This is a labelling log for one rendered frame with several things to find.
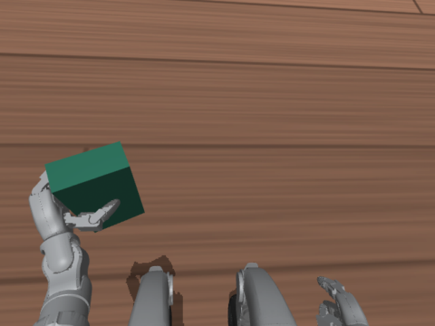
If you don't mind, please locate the carton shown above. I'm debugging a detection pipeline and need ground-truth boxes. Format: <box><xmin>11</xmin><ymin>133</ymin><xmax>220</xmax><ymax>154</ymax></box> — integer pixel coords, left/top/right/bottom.
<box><xmin>45</xmin><ymin>141</ymin><xmax>145</xmax><ymax>233</ymax></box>

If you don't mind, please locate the right robot hand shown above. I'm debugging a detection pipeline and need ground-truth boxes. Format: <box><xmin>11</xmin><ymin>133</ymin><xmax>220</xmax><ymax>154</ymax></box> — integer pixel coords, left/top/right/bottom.
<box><xmin>316</xmin><ymin>276</ymin><xmax>369</xmax><ymax>326</ymax></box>

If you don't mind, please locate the left robot arm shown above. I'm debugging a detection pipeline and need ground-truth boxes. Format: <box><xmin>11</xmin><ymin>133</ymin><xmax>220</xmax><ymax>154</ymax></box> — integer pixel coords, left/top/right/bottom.
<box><xmin>33</xmin><ymin>232</ymin><xmax>92</xmax><ymax>326</ymax></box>

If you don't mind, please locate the left robot hand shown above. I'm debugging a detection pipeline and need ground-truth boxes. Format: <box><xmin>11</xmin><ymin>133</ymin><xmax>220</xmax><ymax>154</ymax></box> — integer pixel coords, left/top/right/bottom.
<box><xmin>29</xmin><ymin>170</ymin><xmax>120</xmax><ymax>241</ymax></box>

